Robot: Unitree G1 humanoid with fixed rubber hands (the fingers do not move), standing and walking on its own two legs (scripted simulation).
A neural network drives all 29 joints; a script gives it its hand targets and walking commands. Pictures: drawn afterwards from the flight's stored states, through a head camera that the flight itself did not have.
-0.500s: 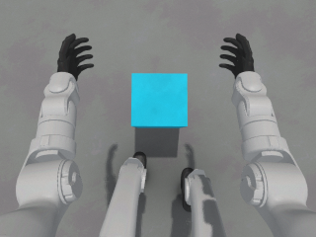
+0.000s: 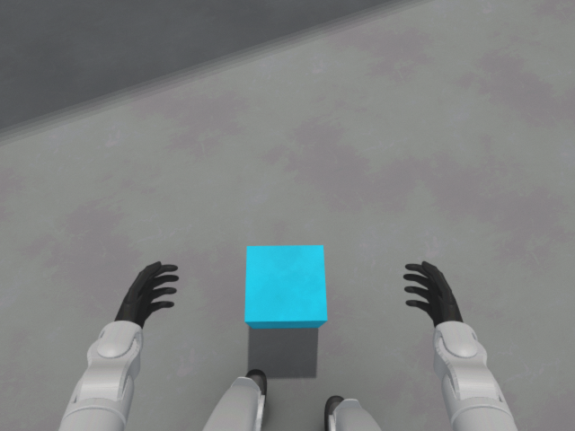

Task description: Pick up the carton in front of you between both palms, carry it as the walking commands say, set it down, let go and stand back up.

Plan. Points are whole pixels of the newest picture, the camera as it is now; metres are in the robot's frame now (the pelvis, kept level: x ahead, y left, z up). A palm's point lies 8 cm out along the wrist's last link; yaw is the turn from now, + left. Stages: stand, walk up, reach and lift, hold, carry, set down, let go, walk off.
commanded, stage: let go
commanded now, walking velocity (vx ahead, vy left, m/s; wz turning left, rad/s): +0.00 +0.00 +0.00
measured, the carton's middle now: (285, 290) +0.40 +0.04 -0.61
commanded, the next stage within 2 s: stand in 0.74 s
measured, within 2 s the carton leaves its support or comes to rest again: neither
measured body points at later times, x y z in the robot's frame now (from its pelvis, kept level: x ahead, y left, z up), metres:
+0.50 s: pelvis +0.03 -0.03 +0.04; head +0.05 -0.02 +0.49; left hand +0.20 +0.20 -0.04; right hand +0.20 -0.26 -0.04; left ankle +0.04 +0.11 -0.70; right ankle -0.02 -0.15 -0.70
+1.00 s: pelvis +0.03 -0.01 +0.03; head +0.04 +0.01 +0.48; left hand +0.18 +0.28 -0.07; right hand +0.17 -0.30 -0.05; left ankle +0.04 +0.11 -0.70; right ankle -0.02 -0.15 -0.70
